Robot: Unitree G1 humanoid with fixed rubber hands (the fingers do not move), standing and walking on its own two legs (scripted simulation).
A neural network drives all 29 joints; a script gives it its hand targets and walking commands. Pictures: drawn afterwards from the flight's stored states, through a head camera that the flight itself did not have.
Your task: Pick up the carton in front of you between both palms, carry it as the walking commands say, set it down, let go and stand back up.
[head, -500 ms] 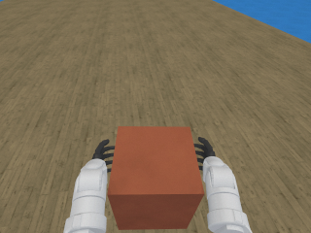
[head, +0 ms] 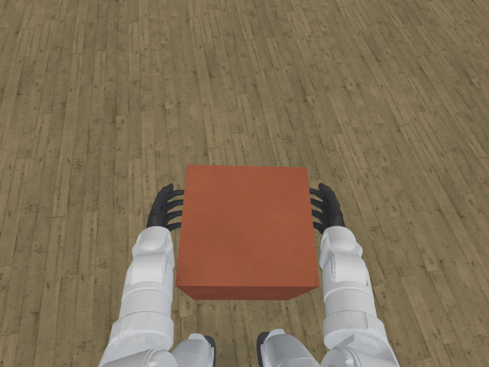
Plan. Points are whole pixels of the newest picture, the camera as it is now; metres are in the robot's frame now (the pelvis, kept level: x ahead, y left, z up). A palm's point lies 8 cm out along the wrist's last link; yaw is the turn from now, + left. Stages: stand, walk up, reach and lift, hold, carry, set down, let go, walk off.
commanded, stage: set down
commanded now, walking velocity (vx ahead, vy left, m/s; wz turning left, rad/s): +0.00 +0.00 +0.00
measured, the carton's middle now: (244, 240) +0.33 -0.02 -0.13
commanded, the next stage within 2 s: none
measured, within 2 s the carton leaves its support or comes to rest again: neither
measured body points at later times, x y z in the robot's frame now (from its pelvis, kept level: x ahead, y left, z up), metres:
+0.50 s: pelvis -0.05 -0.01 -0.14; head +0.17 -0.01 +0.26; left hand +0.40 +0.12 -0.21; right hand +0.38 -0.19 -0.21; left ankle +0.03 +0.11 -0.72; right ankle +0.03 -0.12 -0.72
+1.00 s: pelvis -0.07 +0.00 -0.26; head +0.22 +0.00 +0.08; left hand +0.43 +0.10 -0.38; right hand +0.39 -0.20 -0.37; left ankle +0.03 +0.12 -0.72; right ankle +0.03 -0.12 -0.72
